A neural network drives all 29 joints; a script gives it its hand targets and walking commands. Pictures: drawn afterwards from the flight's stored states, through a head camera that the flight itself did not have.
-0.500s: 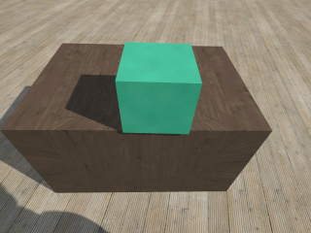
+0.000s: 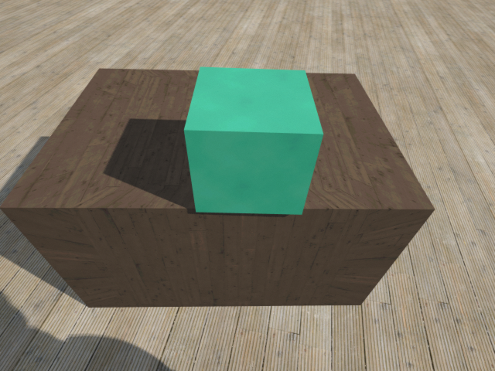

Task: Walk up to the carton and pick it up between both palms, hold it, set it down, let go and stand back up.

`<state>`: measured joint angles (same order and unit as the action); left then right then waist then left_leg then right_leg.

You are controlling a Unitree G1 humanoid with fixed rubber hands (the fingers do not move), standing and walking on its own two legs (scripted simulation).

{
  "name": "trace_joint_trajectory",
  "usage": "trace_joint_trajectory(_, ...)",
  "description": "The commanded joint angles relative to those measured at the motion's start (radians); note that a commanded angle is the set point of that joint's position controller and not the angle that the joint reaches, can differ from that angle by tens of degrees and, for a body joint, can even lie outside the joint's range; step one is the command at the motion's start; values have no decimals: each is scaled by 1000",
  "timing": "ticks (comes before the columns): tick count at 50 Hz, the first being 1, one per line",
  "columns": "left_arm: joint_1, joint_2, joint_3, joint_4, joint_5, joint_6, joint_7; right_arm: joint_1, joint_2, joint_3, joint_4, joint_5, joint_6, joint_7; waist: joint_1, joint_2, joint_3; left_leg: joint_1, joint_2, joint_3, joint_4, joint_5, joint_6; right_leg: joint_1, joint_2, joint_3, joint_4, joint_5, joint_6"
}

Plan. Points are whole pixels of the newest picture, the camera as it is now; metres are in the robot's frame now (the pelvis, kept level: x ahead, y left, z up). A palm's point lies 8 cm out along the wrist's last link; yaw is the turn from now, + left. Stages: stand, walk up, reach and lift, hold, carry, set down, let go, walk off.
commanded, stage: stand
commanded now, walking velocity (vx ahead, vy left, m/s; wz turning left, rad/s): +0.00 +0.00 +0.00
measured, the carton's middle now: (250, 140) +0.67 +0.00 +0.00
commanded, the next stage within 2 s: walk up in 0.36 s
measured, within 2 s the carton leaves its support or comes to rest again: neither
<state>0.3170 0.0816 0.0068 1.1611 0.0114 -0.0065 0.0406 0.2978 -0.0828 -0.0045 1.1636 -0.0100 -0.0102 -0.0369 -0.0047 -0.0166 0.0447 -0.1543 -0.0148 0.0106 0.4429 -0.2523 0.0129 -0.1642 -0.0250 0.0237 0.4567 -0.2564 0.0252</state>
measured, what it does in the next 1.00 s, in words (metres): steps on the spot: right foot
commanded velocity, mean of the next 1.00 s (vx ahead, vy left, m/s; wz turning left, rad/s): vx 0.00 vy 0.00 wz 0.00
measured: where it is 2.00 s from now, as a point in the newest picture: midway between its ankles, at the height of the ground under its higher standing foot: outside the picture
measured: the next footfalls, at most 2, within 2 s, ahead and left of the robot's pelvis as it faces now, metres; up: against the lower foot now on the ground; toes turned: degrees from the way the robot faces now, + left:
right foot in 0.86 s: +0.15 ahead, -0.19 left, +0.00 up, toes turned -9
left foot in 1.26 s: +0.30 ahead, +0.07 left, +0.00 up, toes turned -1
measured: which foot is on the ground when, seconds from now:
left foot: down 0.00-0.86, up 0.88-1.00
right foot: down 0.00-0.60, up 0.62-0.84, down 0.86-1.00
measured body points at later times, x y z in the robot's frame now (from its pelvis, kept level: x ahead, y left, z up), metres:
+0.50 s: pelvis +0.00 +0.00 +0.00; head +0.01 +0.01 +0.45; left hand -0.02 +0.19 -0.17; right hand -0.02 -0.19 -0.16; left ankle -0.01 +0.11 -0.74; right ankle +0.00 -0.14 -0.74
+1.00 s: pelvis +0.07 -0.07 -0.03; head +0.08 -0.08 +0.41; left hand +0.15 +0.23 -0.12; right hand +0.09 -0.40 -0.15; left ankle +0.05 +0.05 -0.67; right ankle +0.11 -0.19 -0.74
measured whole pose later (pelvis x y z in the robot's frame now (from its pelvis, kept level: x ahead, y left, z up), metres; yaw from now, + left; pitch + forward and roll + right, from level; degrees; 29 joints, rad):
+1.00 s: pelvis +0.07 -0.07 -0.03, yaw -1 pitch -6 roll -1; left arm 0.37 0.32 0.11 0.66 0.07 -0.02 0.00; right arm 0.41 -0.39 -0.12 0.74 -0.04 0.03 0.01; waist 0.00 0.05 0.13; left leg -0.41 0.02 -0.02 1.23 -0.56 0.05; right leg -0.31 -0.04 -0.11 0.77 -0.36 -0.03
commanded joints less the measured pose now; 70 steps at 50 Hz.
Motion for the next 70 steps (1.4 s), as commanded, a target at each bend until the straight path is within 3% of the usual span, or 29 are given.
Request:
trace_joint_trajectory(1,98,75,12,-11,0,-7,4,89,-78,-12,-16,0,-10,-5,1,11,71,-47,88,-80,-104,115,22,-37,-53,43,-92,123,-41)
trace_joint_trajectory(27,99,72,13,-10,-1,-8,5,90,-78,-13,-14,0,-12,-4,0,8,74,-37,90,-79,-105,138,23,-29,-56,39,-92,136,-38)
trace_joint_trajectory(28,91,287,117,-170,34,-24,-5,138,-344,-116,-173,-43,-37,-12,-32,39,14,45,116,-121,-67,-305,94,-86,-14,-5,41,-225,-59)
trace_joint_trajectory(29,31,301,128,-198,41,-23,-11,163,-373,-131,-171,-55,-41,-11,-64,119,55,117,216,-278,-152,-465,162,-289,16,-39,176,-290,-50)
trace_joint_trajectory(30,-22,283,127,-240,55,-17,-15,212,-374,-139,-179,-60,-43,-15,-93,163,125,139,351,-439,-243,-528,223,-456,5,-64,350,-310,-35)
trace_joint_trajectory(31,-56,250,121,-281,69,-13,-25,215,-368,-146,-202,-74,-47,-19,-87,98,177,96,419,-527,-266,-552,256,-542,-43,2,455,-291,-31)
trace_joint_trajectory(33,-44,246,123,-355,71,-15,-45,200,-376,-154,-254,-76,-54,-25,-64,79,225,28,442,-560,-294,-560,279,-562,-90,63,493,-274,-41)
trace_joint_trajectory(34,-30,249,127,-380,75,-18,-53,183,-377,-155,-284,-72,-57,-25,-51,88,221,20,431,-530,-288,-521,275,-545,-108,75,480,-257,-43)
trace_joint_trajectory(37,25,257,133,-426,70,-24,-72,126,-385,-157,-369,-65,-58,-11,-26,150,163,-17,348,-318,-214,-392,229,-390,-108,18,332,-175,-52)
trace_joint_trajectory(39,134,263,139,-436,63,-22,-78,25,-398,-155,-428,-57,-52,3,57,156,124,-220,287,-170,-123,-371,184,-86,-71,-70,238,-41,-58)
trace_joint_trajectory(40,237,268,146,-415,62,-20,-75,-31,-400,-152,-456,-52,-45,12,116,126,101,-356,236,-94,-20,-394,153,121,-29,-125,179,22,-56)
trace_joint_trajectory(41,328,305,161,-389,66,-22,-68,-15,-365,-137,-475,-54,-34,21,147,11,58,-450,154,-32,181,-413,126,271,15,-130,162,-19,-48)
trace_joint_trajectory(42,397,383,180,-386,75,-26,-57,20,-296,-108,-505,-45,-28,33,186,-246,37,-552,32,61,496,-405,93,318,-68,11,50,-179,-65)
trace_joint_trajectory(43,365,454,175,-458,76,-30,-48,73,-241,-84,-559,-22,-21,36,143,-381,22,-633,-60,27,740,-455,52,200,-325,542,-222,-615,-186)
trace_joint_trajectory(44,238,481,188,-519,53,-20,-33,79,-336,-118,-584,-27,-1,29,88,-205,98,-572,2,-93,867,-403,53,38,-398,678,-338,-814,-281)
trace_joint_trajectory(45,163,515,198,-574,48,-31,-22,113,-395,-138,-602,-26,6,36,49,-146,142,-544,52,-105,914,-368,42,-39,-425,706,-360,-803,-323)
trace_joint_trajectory(46,131,513,185,-612,46,-38,-18,130,-424,-140,-607,-28,2,45,30,-87,147,-543,86,-105,898,-325,33,-40,-402,591,-310,-707,-307)
trace_joint_trajectory(48,102,520,172,-645,54,-46,-17,176,-438,-147,-594,-23,-5,55,20,-91,133,-498,115,-104,823,-279,25,-52,-367,407,-233,-561,-272)
trace_joint_trajectory(54,90,547,149,-695,40,-65,-17,92,-446,-130,-673,-25,10,86,24,-134,188,-465,117,-66,646,-101,2,-127,-319,206,-227,-412,-258)
trace_joint_trajectory(57,50,537,131,-717,30,-61,-20,32,-443,-112,-688,-10,-2,83,28,-126,187,-338,104,-8,456,-37,10,-169,-265,50,-135,-176,-221)
trace_joint_trajectory(60,17,520,106,-724,10,-41,-32,75,-450,-110,-659,-7,-18,56,-17,-102,93,-40,26,81,248,132,26,-244,-187,-81,109,77,-145)
trace_joint_trajectory(61,29,502,97,-718,9,-29,-36,127,-482,-120,-638,-10,-22,43,-47,-46,49,49,2,79,211,137,31,-258,-164,-102,249,87,-120)
trace_joint_trajectory(62,68,472,90,-708,6,-18,-40,152,-515,-127,-634,-13,-27,30,-72,68,4,106,41,19,156,154,41,-275,-135,-141,400,-1,-83)
trace_joint_trajectory(63,126,434,81,-711,-8,-9,-45,160,-576,-138,-649,-21,-28,16,-77,239,-84,146,232,-306,93,252,125,-328,-55,-172,604,-230,-29)
trace_joint_trajectory(64,137,463,90,-717,-14,15,-41,149,-592,-130,-684,-12,-28,5,-53,207,-120,47,385,-605,-28,165,217,-293,-21,-62,662,-459,-20)
trace_joint_trajectory(65,110,536,115,-721,-9,43,-28,134,-618,-134,-693,-3,-28,-9,-65,226,-93,-16,428,-674,-87,-88,298,-296,-47,-14,721,-465,-12)
trace_joint_trajectory(66,80,570,125,-718,2,50,-27,94,-615,-134,-696,6,-28,-15,-61,190,-54,-39,405,-655,-100,-192,296,-327,-66,24,744,-437,-14)
trace_joint_trajectory(67,77,560,123,-700,1,47,-29,54,-605,-124,-699,7,-28,-19,-51,179,-41,-39,380,-575,-84,-186,280,-336,-74,51,724,-423,-22)
trace_joint_trajectory(70,109,520,111,-650,-6,39,-31,-24,-599,-104,-695,3,-20,-23,-16,218,-73,-91,364,-418,0,17,249,-253,-78,68,597,-365,-26)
